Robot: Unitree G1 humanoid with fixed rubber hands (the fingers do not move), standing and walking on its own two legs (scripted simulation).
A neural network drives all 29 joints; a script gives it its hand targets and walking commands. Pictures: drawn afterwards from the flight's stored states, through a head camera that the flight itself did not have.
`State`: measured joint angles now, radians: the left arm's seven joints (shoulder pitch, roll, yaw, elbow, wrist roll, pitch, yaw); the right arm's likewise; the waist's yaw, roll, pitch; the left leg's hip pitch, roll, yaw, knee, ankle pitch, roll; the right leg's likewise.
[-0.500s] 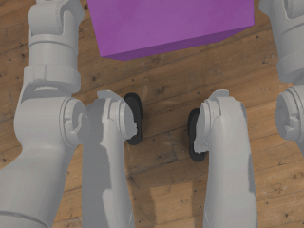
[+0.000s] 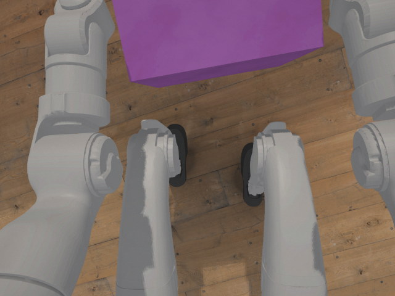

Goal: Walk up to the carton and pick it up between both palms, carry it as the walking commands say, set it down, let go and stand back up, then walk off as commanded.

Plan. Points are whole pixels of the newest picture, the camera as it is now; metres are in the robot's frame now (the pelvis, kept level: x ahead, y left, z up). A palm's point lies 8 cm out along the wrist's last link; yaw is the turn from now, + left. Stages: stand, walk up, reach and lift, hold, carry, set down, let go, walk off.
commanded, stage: reach and lift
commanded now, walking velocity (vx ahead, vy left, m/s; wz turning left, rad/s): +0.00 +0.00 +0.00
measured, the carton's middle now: (212, 20) +0.54 +0.01 -0.16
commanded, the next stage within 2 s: none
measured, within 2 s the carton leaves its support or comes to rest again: neither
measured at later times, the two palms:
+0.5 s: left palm out of the picture +0.53 +0.20 +0.03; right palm out of the picture +0.54 -0.16 +0.00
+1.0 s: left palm out of the picture +0.51 +0.20 +0.11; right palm out of the picture +0.52 -0.16 +0.08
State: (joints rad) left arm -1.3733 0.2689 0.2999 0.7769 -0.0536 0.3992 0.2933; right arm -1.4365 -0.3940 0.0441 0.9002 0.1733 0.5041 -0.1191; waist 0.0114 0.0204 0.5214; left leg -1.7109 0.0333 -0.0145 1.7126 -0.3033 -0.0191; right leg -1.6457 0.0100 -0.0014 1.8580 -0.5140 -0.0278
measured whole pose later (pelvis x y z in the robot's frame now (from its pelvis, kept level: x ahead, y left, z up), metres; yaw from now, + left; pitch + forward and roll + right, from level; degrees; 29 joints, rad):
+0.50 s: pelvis +0.00 +0.00 +0.06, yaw +0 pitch +13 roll +1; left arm -1.28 0.23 0.31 0.72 -0.03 0.42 0.30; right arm -1.35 -0.37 0.03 0.88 0.16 0.50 -0.12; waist 0.02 0.02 0.52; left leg -1.48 0.03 -0.01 1.52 -0.28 -0.02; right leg -1.42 0.01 0.00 1.66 -0.47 -0.03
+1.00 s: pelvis +0.00 +0.00 +0.12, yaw +0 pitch +10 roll +0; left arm -1.16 0.19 0.31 0.69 0.00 0.42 0.30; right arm -1.23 -0.33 0.03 0.87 0.14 0.49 -0.11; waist 0.02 0.02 0.46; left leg -1.25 0.03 -0.01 1.30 -0.23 -0.02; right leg -1.19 0.02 0.00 1.43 -0.42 -0.03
